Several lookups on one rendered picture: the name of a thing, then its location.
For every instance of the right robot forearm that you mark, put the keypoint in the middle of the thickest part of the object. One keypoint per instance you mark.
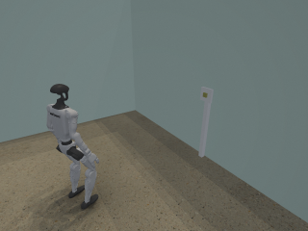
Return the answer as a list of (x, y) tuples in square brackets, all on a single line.
[(81, 144)]

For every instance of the left robot forearm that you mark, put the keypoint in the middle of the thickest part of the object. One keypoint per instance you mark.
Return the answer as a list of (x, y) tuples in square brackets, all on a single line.
[(52, 130)]

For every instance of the left robot upper arm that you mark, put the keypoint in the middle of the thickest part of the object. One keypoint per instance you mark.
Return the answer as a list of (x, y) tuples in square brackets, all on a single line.
[(48, 118)]

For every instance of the right robot upper arm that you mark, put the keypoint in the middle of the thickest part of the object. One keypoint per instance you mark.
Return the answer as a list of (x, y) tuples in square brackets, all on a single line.
[(72, 117)]

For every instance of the robot left thigh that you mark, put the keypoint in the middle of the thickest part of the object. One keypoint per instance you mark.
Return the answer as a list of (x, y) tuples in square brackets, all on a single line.
[(75, 165)]

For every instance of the robot right hand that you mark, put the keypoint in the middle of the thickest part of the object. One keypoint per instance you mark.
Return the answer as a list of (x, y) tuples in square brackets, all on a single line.
[(91, 158)]

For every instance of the panel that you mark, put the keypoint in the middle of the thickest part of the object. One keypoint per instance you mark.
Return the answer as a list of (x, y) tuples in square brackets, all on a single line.
[(205, 119)]

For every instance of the robot left shin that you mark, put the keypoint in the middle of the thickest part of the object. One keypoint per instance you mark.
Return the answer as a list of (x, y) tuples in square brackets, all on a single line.
[(74, 178)]

